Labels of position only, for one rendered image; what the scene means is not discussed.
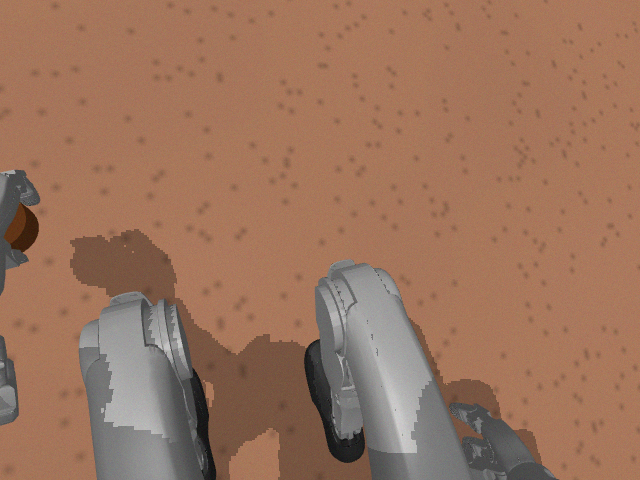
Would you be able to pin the left robot arm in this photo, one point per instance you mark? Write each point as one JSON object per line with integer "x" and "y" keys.
{"x": 9, "y": 408}

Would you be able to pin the tin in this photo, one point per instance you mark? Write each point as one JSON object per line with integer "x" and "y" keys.
{"x": 23, "y": 230}

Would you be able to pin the left robot foot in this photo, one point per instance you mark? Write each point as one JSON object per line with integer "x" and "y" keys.
{"x": 209, "y": 470}

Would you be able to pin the left robot hand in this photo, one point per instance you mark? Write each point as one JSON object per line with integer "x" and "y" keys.
{"x": 14, "y": 188}

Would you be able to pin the right robot foot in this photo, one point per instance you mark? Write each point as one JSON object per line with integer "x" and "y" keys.
{"x": 344, "y": 450}

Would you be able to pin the right robot arm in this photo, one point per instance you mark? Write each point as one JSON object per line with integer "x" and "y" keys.
{"x": 530, "y": 471}

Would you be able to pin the right robot hand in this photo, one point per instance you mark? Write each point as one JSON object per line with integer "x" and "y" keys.
{"x": 500, "y": 451}

